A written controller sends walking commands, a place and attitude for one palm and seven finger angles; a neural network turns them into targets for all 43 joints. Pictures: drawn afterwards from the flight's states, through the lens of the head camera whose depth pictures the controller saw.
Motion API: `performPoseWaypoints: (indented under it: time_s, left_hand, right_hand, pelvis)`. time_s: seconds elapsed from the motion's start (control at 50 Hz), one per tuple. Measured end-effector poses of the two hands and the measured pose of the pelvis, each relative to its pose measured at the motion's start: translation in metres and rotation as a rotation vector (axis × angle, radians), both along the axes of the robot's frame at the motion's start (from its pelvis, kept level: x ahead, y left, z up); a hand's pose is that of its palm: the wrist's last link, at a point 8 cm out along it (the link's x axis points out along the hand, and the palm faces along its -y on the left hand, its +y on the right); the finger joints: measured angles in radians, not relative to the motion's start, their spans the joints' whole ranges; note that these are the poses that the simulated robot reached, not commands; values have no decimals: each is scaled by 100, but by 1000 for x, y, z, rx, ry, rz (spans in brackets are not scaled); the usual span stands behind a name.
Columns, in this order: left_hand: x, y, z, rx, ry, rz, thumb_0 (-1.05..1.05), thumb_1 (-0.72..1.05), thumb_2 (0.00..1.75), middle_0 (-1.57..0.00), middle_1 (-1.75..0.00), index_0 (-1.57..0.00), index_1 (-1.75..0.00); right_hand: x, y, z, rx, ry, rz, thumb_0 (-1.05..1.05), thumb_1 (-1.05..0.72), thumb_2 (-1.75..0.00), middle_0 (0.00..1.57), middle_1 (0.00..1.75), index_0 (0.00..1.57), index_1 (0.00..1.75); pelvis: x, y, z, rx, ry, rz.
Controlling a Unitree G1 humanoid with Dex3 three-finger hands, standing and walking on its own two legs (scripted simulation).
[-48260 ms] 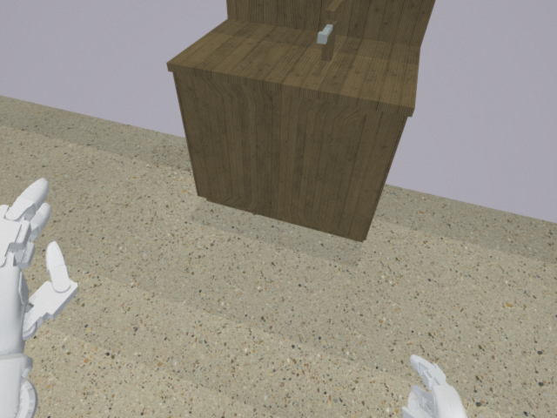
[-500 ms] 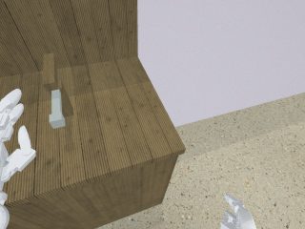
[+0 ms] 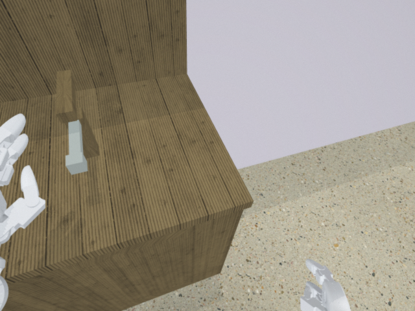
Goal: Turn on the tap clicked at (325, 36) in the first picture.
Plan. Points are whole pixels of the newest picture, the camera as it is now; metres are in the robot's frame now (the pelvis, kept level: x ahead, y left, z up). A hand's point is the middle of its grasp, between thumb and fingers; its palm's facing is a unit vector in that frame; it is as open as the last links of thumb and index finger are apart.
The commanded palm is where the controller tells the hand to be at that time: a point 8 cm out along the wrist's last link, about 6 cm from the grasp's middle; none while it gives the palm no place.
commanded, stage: shuffle to correct the standing spot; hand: left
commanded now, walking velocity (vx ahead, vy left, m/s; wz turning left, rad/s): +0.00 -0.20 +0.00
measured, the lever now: (76, 163) +0.34 +0.27 +0.09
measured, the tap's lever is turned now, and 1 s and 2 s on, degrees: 0 0 0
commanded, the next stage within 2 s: none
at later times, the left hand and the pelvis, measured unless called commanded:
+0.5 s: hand (54, 199) +0.23 +0.23 +0.16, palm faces +0.34 -0.86 -0.39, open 7.4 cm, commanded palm +0.17 +0.27 +0.18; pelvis +0.01 -0.01 +0.00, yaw +0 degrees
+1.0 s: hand (52, 204) +0.22 +0.23 +0.16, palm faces +0.34 -0.86 -0.38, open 7.4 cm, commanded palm +0.16 +0.27 +0.18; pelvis +0.01 -0.01 +0.00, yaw +1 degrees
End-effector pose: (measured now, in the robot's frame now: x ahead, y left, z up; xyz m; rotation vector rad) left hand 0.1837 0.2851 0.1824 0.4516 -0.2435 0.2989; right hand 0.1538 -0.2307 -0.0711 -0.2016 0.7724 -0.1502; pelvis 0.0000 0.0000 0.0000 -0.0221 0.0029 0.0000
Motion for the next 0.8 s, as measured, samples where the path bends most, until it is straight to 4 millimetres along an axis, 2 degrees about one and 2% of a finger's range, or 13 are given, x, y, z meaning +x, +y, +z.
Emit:
performPoseWaypoints:
  time_s: [0.24,0.5,0.8]
  left_hand:
    - [-2,-11,-4,8,50,-6,2,89,90,-21,-30,-21,-31]
    - [8,-13,-2,-8,21,10,2,89,90,-21,-30,-21,-31]
    - [8,-13,0,19,36,1,2,89,90,-21,-30,-21,-31]
  right_hand:
    - [4,0,-5,39,-9,6,1,-91,-90,20,30,20,30]
    - [7,-11,-6,17,9,-5,1,-91,-90,20,30,20,30]
    - [16,-8,-5,29,1,4,1,-91,-90,20,30,20,30]
  pelvis:
    - [1,-6,-1,3,6,2]
    - [7,-10,-1,5,8,7]
    - [10,-11,-1,3,4,9]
